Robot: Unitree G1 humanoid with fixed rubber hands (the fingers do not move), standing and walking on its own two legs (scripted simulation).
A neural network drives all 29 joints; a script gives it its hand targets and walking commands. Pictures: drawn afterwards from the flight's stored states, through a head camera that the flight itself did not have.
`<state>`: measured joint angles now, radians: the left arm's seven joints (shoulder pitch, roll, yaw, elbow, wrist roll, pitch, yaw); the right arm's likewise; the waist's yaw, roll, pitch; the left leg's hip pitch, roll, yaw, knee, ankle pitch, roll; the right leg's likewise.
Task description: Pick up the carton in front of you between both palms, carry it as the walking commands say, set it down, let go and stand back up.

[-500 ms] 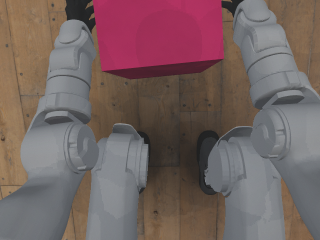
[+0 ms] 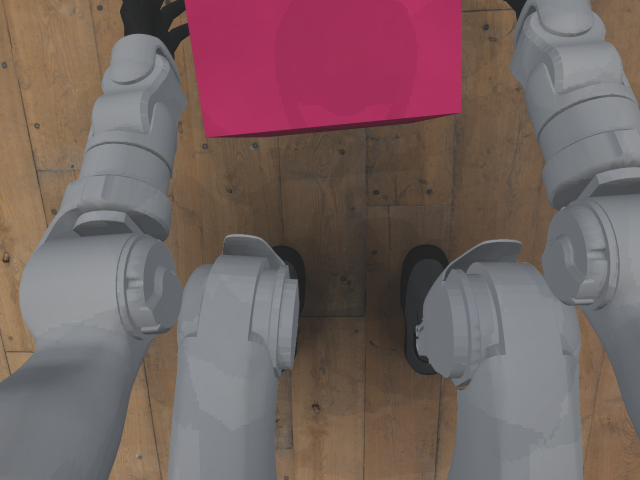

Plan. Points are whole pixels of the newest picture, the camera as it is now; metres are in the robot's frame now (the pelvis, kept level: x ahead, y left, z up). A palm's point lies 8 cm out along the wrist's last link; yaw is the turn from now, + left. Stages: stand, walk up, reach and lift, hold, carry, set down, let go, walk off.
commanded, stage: set down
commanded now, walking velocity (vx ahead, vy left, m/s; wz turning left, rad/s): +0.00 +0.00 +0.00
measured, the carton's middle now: (326, 31) +0.53 +0.03 -0.24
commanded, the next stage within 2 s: let go in 1.16 s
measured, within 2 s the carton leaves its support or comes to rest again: neither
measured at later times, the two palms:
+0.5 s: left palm out of the picture +0.53 +0.20 -0.04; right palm out of the picture +0.56 -0.18 -0.04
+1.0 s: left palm out of the picture +0.53 +0.21 +0.11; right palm out of the picture +0.57 -0.19 +0.10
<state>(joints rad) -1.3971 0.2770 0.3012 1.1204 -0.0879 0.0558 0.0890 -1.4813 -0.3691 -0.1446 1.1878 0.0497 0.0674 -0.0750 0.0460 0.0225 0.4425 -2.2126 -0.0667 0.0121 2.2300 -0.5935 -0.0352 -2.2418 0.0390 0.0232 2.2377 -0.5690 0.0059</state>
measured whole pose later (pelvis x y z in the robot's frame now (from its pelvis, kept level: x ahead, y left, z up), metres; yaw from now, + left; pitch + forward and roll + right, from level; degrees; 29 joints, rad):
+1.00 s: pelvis +0.03 +0.00 +0.20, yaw -1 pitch +47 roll +2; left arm -1.05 0.24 0.31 0.78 -0.09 0.17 0.06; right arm -1.19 -0.33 -0.20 0.91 0.03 0.19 -0.03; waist 0.07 -0.02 -0.07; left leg -1.85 -0.04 -0.02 1.48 -0.46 -0.03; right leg -1.87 0.04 0.03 1.49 -0.44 0.00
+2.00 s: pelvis +0.13 +0.00 +0.41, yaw -2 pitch +10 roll +0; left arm 0.19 0.20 0.05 0.45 -0.02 -0.01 -0.07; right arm 0.13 -0.20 -0.08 0.50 -0.02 -0.01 0.02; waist 0.03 0.02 -0.01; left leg -0.38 -0.03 -0.05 0.48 -0.26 0.00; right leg -0.40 0.02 0.04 0.48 -0.25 -0.01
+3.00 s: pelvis +0.15 +0.01 +0.41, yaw -2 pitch -1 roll +0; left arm 0.18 0.34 0.03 0.75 0.03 0.01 0.02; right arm 0.18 -0.34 -0.04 0.76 -0.04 0.01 -0.02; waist 0.00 -0.02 0.01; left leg -0.16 -0.04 -0.04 0.49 -0.32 0.02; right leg -0.17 0.01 0.04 0.48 -0.30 0.01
